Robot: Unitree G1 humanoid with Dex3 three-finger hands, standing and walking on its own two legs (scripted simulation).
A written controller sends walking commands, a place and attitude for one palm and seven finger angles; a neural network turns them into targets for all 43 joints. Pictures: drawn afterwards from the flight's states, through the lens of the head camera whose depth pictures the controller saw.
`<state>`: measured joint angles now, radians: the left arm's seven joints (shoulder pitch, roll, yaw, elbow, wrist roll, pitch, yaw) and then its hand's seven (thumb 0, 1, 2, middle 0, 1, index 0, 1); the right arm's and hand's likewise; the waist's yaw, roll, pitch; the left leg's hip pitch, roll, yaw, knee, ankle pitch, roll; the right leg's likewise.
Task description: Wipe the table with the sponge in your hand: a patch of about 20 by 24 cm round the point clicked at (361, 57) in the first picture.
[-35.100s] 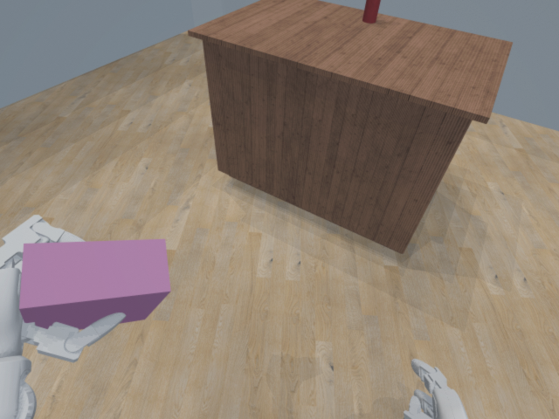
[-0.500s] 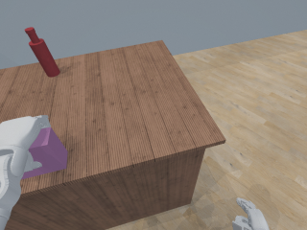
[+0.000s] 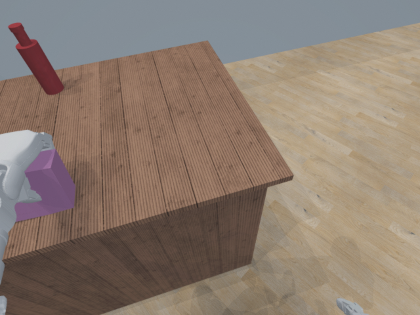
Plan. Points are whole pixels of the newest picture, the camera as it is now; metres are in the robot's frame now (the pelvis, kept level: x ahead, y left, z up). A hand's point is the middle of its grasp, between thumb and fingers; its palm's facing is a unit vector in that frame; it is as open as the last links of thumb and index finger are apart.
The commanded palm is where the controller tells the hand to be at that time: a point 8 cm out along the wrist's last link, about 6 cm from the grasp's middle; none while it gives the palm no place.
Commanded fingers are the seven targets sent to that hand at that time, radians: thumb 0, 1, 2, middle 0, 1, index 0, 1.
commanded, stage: wipe forward along the first lane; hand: left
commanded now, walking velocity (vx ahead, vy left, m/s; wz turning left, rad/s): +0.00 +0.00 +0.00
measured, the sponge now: (33, 193) +0.30 +0.40 +0.05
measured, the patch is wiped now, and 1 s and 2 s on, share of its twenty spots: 0.20 0.40 0.50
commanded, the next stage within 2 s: slide across to the middle lane in 1.12 s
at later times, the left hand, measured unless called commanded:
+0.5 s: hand (28, 151) +0.37 +0.41 +0.11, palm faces -0.19 +0.02 -0.98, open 9.8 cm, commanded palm +0.37 +0.41 +0.13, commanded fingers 0.00 0.10 1.30 -1.20 -1.60 -1.20 -1.60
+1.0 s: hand (29, 137) +0.41 +0.44 +0.11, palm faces -0.18 +0.02 -0.98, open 9.9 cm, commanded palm +0.42 +0.43 +0.13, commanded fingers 0.00 0.10 1.30 -1.20 -1.60 -1.20 -1.60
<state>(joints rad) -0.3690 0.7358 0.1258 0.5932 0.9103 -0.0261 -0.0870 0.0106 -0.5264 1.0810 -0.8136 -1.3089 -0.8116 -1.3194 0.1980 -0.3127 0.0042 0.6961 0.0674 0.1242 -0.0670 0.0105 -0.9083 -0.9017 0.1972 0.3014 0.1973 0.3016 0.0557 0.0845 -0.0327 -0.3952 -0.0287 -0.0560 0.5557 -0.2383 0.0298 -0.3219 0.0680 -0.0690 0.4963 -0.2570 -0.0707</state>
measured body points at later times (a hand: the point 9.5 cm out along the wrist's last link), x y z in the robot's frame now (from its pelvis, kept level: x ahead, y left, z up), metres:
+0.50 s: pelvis -0.01 -0.01 -0.01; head +0.05 -0.02 +0.43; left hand +0.37 +0.40 +0.16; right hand +0.05 -0.30 -0.15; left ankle +0.03 +0.11 -0.73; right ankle +0.00 -0.08 -0.73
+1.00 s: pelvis +0.01 +0.03 -0.01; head +0.08 +0.02 +0.43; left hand +0.42 +0.43 +0.16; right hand +0.06 -0.26 -0.14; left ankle +0.03 +0.11 -0.73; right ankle +0.00 -0.08 -0.73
